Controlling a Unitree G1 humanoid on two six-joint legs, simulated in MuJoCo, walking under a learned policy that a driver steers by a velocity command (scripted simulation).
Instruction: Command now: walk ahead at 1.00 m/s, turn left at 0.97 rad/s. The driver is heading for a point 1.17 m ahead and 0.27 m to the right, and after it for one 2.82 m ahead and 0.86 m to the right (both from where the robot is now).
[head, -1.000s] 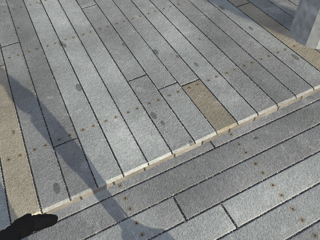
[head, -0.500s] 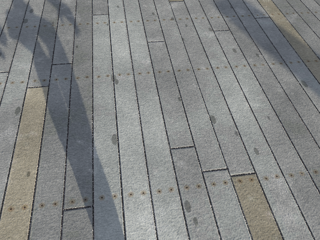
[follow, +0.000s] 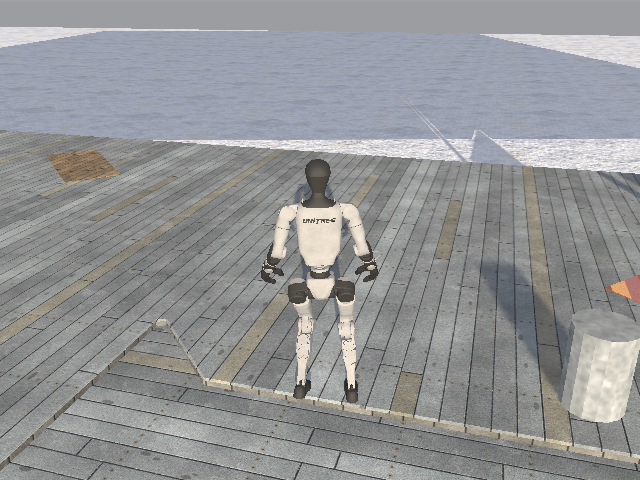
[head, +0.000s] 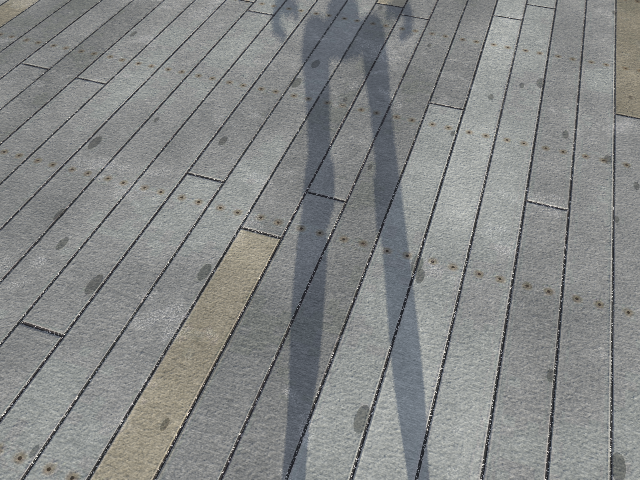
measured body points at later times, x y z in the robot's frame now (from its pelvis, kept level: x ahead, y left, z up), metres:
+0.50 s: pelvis +0.38 +0.08 +0.03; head +0.38 +0.08 +0.48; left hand +0.52 +0.35 -0.07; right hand +0.41 -0.20 -0.08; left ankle +0.34 +0.20 -0.70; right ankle +0.37 -0.07 -0.58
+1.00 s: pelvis +0.79 -0.02 +0.04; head +0.80 -0.04 +0.49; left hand +0.93 +0.21 -0.07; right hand +0.92 -0.34 +0.00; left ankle +1.03 +0.11 -0.61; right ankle +0.75 -0.05 -0.70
